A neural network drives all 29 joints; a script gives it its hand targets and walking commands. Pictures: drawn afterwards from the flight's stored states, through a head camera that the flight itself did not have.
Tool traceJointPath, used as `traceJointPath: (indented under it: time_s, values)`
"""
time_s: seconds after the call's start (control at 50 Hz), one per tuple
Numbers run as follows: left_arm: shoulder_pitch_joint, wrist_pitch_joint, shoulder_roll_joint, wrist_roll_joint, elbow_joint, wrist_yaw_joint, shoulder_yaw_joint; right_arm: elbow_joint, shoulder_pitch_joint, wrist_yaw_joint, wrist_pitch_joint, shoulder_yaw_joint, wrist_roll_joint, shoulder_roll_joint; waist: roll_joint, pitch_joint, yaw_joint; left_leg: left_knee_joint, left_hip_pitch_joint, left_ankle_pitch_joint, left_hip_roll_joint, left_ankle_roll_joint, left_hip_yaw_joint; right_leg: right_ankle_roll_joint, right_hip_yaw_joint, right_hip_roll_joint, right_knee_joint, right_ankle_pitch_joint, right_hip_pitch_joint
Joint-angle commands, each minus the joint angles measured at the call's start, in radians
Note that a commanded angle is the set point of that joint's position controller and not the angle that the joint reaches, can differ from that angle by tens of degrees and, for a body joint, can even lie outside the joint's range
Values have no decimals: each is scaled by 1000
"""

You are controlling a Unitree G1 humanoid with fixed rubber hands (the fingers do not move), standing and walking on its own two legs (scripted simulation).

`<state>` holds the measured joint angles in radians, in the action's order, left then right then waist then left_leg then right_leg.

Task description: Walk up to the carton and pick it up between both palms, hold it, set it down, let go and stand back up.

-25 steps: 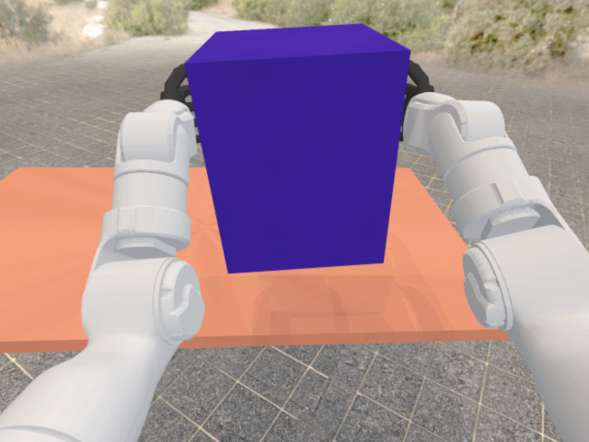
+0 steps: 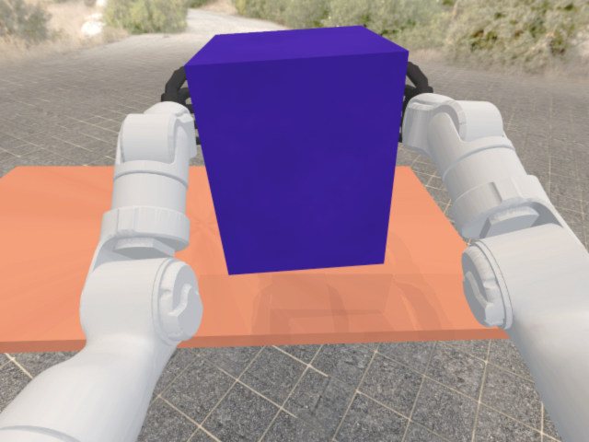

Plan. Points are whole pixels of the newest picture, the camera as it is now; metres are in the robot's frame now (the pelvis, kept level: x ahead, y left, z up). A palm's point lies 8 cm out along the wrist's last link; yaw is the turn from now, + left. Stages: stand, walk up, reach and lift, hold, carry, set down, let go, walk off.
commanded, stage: hold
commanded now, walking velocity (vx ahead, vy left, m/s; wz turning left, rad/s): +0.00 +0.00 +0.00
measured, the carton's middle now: (297, 145) +0.39 +0.00 +0.29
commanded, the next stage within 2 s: set down in 0.02 s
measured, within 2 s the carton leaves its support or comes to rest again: neither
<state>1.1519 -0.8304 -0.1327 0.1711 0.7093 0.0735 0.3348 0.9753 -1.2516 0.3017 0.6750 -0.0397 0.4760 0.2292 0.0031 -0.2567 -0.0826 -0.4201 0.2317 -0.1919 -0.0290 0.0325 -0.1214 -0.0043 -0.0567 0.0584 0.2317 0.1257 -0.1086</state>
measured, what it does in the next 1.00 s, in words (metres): stands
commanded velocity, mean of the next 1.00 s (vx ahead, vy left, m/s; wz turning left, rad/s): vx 0.00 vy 0.00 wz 0.00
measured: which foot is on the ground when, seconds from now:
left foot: down 0.00-1.00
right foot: down 0.00-1.00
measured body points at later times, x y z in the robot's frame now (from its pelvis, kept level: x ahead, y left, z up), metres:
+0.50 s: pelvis +0.01 +0.00 +0.00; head -0.08 +0.03 +0.44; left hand +0.42 +0.15 +0.34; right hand +0.40 -0.14 +0.33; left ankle +0.02 +0.13 -0.75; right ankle +0.00 -0.13 -0.75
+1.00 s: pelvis +0.01 +0.01 +0.00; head -0.06 +0.04 +0.44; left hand +0.44 +0.15 +0.30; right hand +0.41 -0.15 +0.29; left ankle +0.02 +0.13 -0.75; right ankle +0.00 -0.13 -0.75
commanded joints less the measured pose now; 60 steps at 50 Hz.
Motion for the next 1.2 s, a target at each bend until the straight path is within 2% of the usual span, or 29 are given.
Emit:
traceJointPath:
  time_s: [0.0, 0.02, 0.04, 0.06, 0.08, 0.14, 0.2, 0.22, 0.24, 0.34, 0.38, 0.44, 0.46, 0.52, 0.56, 0.58, 0.64, 0.68, 0.76, 0.82, 0.84, 0.86, 0.88, 0.92, 1.0, 1.08, 1.12, 1.14, 1.18]
  values:
    - [793, 73, 684, -192, -147, -146, -265, -359, -862, -144, -40, -49, 151, -644, 68, -283, -49, 35, -157, 200, 44, 35, 39, -6, 16, 27, -15, -133, 65]
    - [863, 89, 685, -214, -120, -155, -274, -328, -915, -136, -42, -66, 132, -726, 66, -277, -57, 51, -168, 179, 53, 14, 64, -21, 23, 29, -14, -91, 49]
    - [852, 96, 692, -211, -160, -140, -278, -373, -923, -149, -52, -113, 159, -741, 83, -376, -3, 28, -202, 258, 57, 15, 64, -18, 18, 30, 12, -155, 88]
    - [874, 98, 684, -219, -178, -135, -276, -377, -914, -147, -40, -118, 164, -758, 45, -363, -22, 26, -183, 263, 63, 18, 56, -25, 23, 44, 12, -162, 78]
    - [857, 93, 696, -229, -128, -135, -263, -380, -960, -140, -41, -102, 170, -732, 68, -348, -9, 22, -176, 262, 60, 13, 66, -26, 21, 29, 9, -170, 70]
    - [923, 132, 691, -221, -115, -144, -258, -299, -961, -139, -76, -37, 118, -724, 92, -294, -49, 22, -185, 226, 56, 27, 64, -17, 33, 24, 1, -139, 53]
    - [850, 184, 618, -165, 63, -155, -161, -293, -990, -152, -149, -2, 65, -712, 34, -271, 20, 50, -153, 149, 52, 0, 75, -11, 36, 8, -21, -60, 51]
    - [830, 195, 627, -162, 56, -151, -169, -258, -923, -152, -152, -7, 53, -726, 33, -240, -11, 55, -167, 172, 46, 11, 73, -12, 50, 15, -21, -84, 69]
    - [797, 212, 605, -137, 91, -158, -129, -220, -911, -157, -173, 6, 33, -696, 42, -212, 5, 57, -190, 197, 44, 11, 74, -7, 54, 20, -28, -107, 71]
    - [724, 234, 577, -83, 136, -188, -109, -156, -812, -145, -207, 41, -22, -651, 16, -143, -30, 74, -223, 222, 44, -3, 84, -21, 59, 10, -53, -126, 88]
    - [734, 248, 590, -97, 92, -190, -134, -158, -828, -146, -234, 59, -31, -647, 50, -169, -45, 65, -264, 262, 47, 14, 86, -12, 69, 13, -43, -138, 82]
    - [724, 259, 590, -77, 69, -187, -119, -221, -831, -147, -265, 21, -39, -669, 5, -218, -19, 55, -286, 298, 53, 5, 92, -24, 70, 20, -36, -175, 113]
    - [761, 265, 609, -93, 24, -186, -161, -246, -838, -149, -271, 4, -36, -683, 35, -236, -44, 47, -318, 316, 57, 14, 94, -24, 71, 16, -35, -191, 122]
    - [788, 271, 627, -121, -39, -177, -205, -298, -905, -141, -299, -16, -14, -673, 85, -269, -29, 34, -315, 363, 60, 17, 95, -28, 70, 10, -12, -240, 128]
    - [758, 269, 642, -120, -12, -184, -222, -323, -871, -138, -293, -31, -38, -664, 59, -231, -71, 30, -308, 324, 63, 26, 91, -28, 81, 14, -26, -205, 114]
    - [793, 270, 635, -132, -36, -177, -227, -335, -909, -136, -299, -48, -3, -674, 80, -243, -43, 28, -310, 332, 67, 17, 100, -24, 67, 7, -15, -208, 112]
    - [719, 271, 689, -137, -46, -161, -261, -378, -893, -147, -324, -64, -8, -697, 111, -304, -40, 17, -342, 379, 61, 39, 102, -12, 85, 20, -9, -233, 120]
    - [697, 274, 667, -142, -54, -163, -273, -340, -828, -147, -311, -56, -7, -670, 87, -278, -54, 8, -335, 407, 57, 40, 89, -16, 87, 27, -11, -257, 133]
    - [689, 269, 680, -124, -60, -167, -258, -420, -858, -142, -317, -112, 3, -705, 51, -307, -24, 18, -349, 402, 64, 22, 89, -33, 78, 21, -5, -304, 147]
    - [687, 278, 694, -143, -105, -158, -300, -436, -858, -143, -323, -125, -4, -694, 67, -314, -44, -3, -364, 461, 58, 39, 86, -23, 85, 27, -3, -310, 132]
    - [734, 284, 712, -159, -119, -157, -332, -432, -855, -142, -324, -105, -12, -702, 100, -309, -81, 0, -365, 438, 60, 51, 85, -21, 96, 34, 1, -284, 123]
    - [718, 285, 695, -152, -102, -161, -301, -391, -832, -143, -313, -101, -4, -701, 92, -266, -48, 12, -343, 401, 62, 36, 85, -19, 74, 25, -10, -249, 125]
    - [707, 290, 693, -155, -37, -166, -291, -370, -843, -143, -323, -70, -18, -697, 57, -260, -75, 24, -336, 340, 62, 34, 85, -17, 83, 27, -18, -193, 104]
    - [669, 297, 685, -132, 11, -172, -268, -311, -805, -148, -327, -20, -55, -672, 88, -181, -83, 49, -300, 265, 55, 36, 85, -9, 85, 14, -30, -129, 90]
    - [659, 312, 657, -127, -19, -162, -229, -341, -802, -154, -333, -70, -47, -707, 55, -248, -23, 24, -306, 381, 60, 33, 92, -22, 87, 25, 3, -260, 135]
    - [661, 335, 649, -96, 46, -182, -211, -279, -760, -162, -353, -11, -104, -707, 65, -194, -51, 65, -304, 251, 61, 20, 89, -27, 87, 11, -26, -164, 104]
    - [661, 343, 649, -87, 40, -172, -213, -319, -780, -167, -371, -11, -109, -714, 73, -223, -31, 49, -321, 296, 66, 21, 107, -27, 96, 11, -9, -207, 112]
    - [631, 339, 641, -85, 62, -172, -190, -356, -817, -158, -376, -12, -105, -720, 23, -218, -15, 42, -311, 314, 63, 12, 103, -36, 87, 16, -3, -246, 130]
    - [673, 365, 657, -104, -2, -173, -234, -377, -823, -159, -398, -38, -106, -726, 53, -294, -35, 22, -333, 366, 71, 25, 109, -34, 93, 11, 17, -325, 153]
